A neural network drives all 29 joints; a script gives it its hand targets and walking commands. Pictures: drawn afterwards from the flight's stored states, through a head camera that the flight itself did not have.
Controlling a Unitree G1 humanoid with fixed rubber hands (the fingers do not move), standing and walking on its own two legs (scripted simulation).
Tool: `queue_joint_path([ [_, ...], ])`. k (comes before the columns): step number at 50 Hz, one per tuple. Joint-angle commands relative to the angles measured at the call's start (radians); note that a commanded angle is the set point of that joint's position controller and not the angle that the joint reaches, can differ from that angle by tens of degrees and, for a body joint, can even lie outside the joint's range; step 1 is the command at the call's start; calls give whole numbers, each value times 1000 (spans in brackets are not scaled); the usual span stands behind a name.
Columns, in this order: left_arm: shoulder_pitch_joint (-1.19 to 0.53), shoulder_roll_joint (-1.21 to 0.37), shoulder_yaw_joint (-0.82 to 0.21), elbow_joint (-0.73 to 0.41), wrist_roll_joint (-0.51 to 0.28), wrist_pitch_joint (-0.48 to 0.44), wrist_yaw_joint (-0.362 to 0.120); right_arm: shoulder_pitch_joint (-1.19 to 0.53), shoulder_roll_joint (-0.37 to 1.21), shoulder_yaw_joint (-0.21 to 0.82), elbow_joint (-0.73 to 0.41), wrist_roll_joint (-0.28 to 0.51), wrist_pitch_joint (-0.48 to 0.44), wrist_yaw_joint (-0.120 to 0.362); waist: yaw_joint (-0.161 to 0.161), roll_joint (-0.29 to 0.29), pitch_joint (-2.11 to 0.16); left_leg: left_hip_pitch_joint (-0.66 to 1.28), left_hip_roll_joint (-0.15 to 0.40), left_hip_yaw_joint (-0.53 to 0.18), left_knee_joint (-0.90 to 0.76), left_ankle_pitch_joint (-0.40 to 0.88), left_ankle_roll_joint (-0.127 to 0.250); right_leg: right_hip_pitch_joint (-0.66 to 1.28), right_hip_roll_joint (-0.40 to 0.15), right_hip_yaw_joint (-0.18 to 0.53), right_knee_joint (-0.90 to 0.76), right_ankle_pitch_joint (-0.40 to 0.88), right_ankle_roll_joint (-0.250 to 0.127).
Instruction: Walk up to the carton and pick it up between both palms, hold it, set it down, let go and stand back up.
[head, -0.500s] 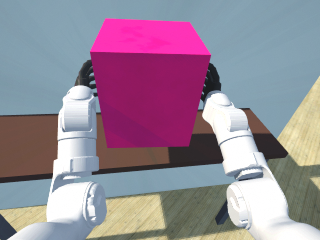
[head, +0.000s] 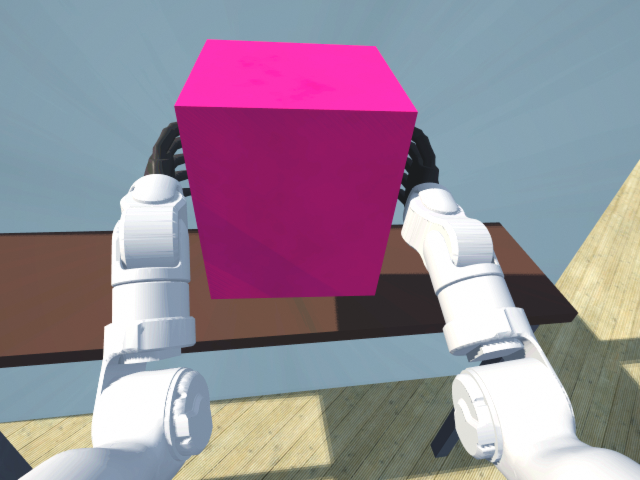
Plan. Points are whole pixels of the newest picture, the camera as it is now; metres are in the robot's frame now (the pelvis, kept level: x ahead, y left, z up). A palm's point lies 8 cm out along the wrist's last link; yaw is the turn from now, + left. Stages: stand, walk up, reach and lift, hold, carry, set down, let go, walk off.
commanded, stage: hold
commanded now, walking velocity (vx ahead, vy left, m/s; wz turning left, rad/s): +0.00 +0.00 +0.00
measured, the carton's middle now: (293, 171) +0.40 +0.02 +0.23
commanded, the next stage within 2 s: none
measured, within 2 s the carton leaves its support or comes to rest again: neither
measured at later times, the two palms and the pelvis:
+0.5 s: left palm (164, 183) +0.36 +0.16 +0.24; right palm (423, 190) +0.35 -0.13 +0.24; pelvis -0.01 +0.00 +0.00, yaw +0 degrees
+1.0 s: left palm (167, 180) +0.37 +0.16 +0.24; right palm (421, 189) +0.36 -0.14 +0.24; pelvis -0.01 +0.00 +0.00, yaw +0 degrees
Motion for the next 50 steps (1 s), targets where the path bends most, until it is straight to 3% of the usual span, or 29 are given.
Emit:
queue_joint_path([
  [1, -760, -575, -487, -174, -222, -82, -150, -818, 558, 315, -311, 123, -42, 137, -16, 130, -381, 250, -66, 43, 0, 255, -33, -108, 62, 6, -66, 234, 62],
  [4, -715, -551, -472, -183, -210, -76, -146, -805, 543, 344, -341, 136, -38, 127, -4, 148, -372, 261, -67, 33, 9, 294, -32, -72, 68, -8, -59, 291, 71],
  [6, -709, -540, -459, -147, -181, -63, -154, -774, 534, 339, -296, 133, -33, 129, -4, 129, -343, 258, -77, 43, -6, 253, -27, -88, 59, -8, -64, 262, 77],
  [8, -742, -549, -464, -151, -191, -61, -166, -788, 522, 304, -283, 115, -25, 126, -26, 140, -302, 224, -66, 39, -22, 179, -34, -99, 60, -13, -71, 167, 71],
  [9, -747, -531, -437, -109, -187, -62, -167, -789, 526, 301, -249, 107, -21, 133, -9, 110, -293, 200, -67, 53, -29, 135, -20, -114, 51, -6, -75, 124, 68],
  [10, -780, -547, -455, -124, -197, -70, -168, -825, 549, 290, -280, 102, -29, 138, -9, 124, -286, 183, -70, 55, -39, 99, -14, -110, 47, -5, -75, 105, 71],
  [11, -785, -570, -461, -140, -203, -75, -163, -861, 588, 305, -316, 102, -35, 140, -9, 106, -325, 201, -65, 45, -39, 126, -9, -111, 60, -19, -68, 117, 69],
  [12, -808, -559, -461, -147, -213, -83, -160, -853, 567, 291, -276, 116, -38, 142, -9, 140, -347, 201, -67, 55, -34, 127, -17, -99, 48, -6, -76, 144, 65],
  [14, -801, -581, -490, -162, -230, -94, -149, -823, 559, 294, -284, 112, -44, 137, -29, 138, -385, 233, -76, 41, -19, 201, -24, -91, 61, -13, -66, 195, 72],
  [16, -793, -564, -468, -133, -213, -95, -143, -860, 568, 309, -319, 103, -43, 136, -12, 122, -395, 239, -77, 41, -14, 198, -16, -101, 58, -9, -62, 209, 76],
  [18, -782, -568, -444, -83, -193, -91, -148, -860, 568, 299, -279, 105, -40, 136, -19, 133, -343, 217, -78, 43, -28, 131, -17, -118, 49, -5, -68, 154, 77],
  [19, -792, -559, -432, -79, -193, -91, -155, -854, 558, 280, -247, 84, -36, 139, -16, 102, -311, 206, -66, 43, -32, 106, -11, -131, 54, -14, -73, 108, 74],
  [21, -784, -565, -432, -77, -178, -91, -154, -853, 551, 277, -234, 86, -48, 147, -7, 133, -326, 178, -69, 46, -38, 84, -10, -121, 54, -12, -74, 85, 68],
  [22, -801, -569, -404, -40, -184, -90, -155, -872, 568, 270, -235, 84, -48, 148, -12, 86, -323, 199, -64, 46, -40, 83, -9, -144, 51, -8, -80, 60, 63],
  [23, -826, -562, -411, -35, -191, -96, -157, -888, 558, 254, -201, 70, -50, 155, -11, 99, -294, 168, -61, 50, -48, 43, -2, -146, 46, -9, -87, 35, 60],
  [24, -819, -577, -430, -47, -200, -96, -151, -896, 578, 264, -231, 70, -59, 156, 6, 126, -341, 170, -71, 52, -51, 54, -4, -119, 49, -15, -78, 56, 66],
  [26, -803, -567, -431, -85, -209, -111, -142, -897, 583, 280, -250, 85, -63, 154, 0, 93, -384, 205, -72, 47, -43, 130, 1, -108, 56, -12, -76, 140, 69],
  [28, -782, -564, -445, -94, -199, -105, -137, -859, 563, 285, -247, 101, -58, 147, -11, 143, -387, 228, -75, 47, -16, 225, -23, -74, 63, -3, -65, 237, 69],
  [32, -778, -535, -395, -40, -166, -91, -153, -835, 545, 265, -194, 82, -44, 144, -10, 100, -289, 207, -68, 45, -40, 130, -10, -138, 50, -11, -79, 113, 76],
  [33, -785, -544, -412, -65, -178, -96, -153, -849, 562, 274, -208, 86, -49, 145, 0, 107, -321, 215, -73, 50, -41, 103, -13, -125, 46, -8, -79, 105, 74],
  [34, -807, -564, -436, -108, -192, -99, -146, -845, 556, 272, -212, 83, -53, 149, -16, 132, -361, 218, -76, 47, -38, 116, -13, -118, 60, -12, -74, 100, 63],
  [39, -835, -571, -473, -108, -220, -111, -142, -852, 574, 273, -230, 88, -57, 146, -18, 142, -395, 216, -70, 40, -20, 145, -21, -114, 46, 1, -67, 134, 58],
  [42, -854, -567, -451, -64, -207, -109, -135, -879, 557, 254, -211, 86, -58, 152, -29, 133, -338, 196, -66, 45, -37, 94, -18, -146, 51, -4, -78, 71, 57],
  [46, -819, -580, -457, -90, -211, -108, -135, -867, 534, 256, -219, 94, -65, 151, -24, 160, -354, 217, -56, 36, -21, 179, -35, -114, 59, -15, -73, 147, 61],
  [47, -818, -561, -432, -69, -201, -106, -137, -883, 527, 262, -200, 102, -66, 151, -13, 138, -340, 218, -63, 40, -32, 148, -20, -103, 51, -11, -90, 146, 68],
  [48, -793, -552, -418, -66, -183, -104, -137, -851, 548, 263, -202, 88, -63, 152, -25, 118, -341, 224, -69, 46, -23, 162, -17, -112, 54, -10, -76, 147, 69],
  [49, -751, -565, -442, -69, -179, -97, -138, -853, 548, 280, -230, 100, -66, 147, -3, 141, -349, 220, -74, 50, -22, 195, -19, -95, 58, -12, -71, 190, 70],
  [50, -764, -556, -441, -125, -191, -104, -140, -849, 557, 306, -288, 113, -68, 143, -8, 118, -400, 243, -73, 43, 4, 248, -17, -76, 59, -8, -51, 249, 70],
])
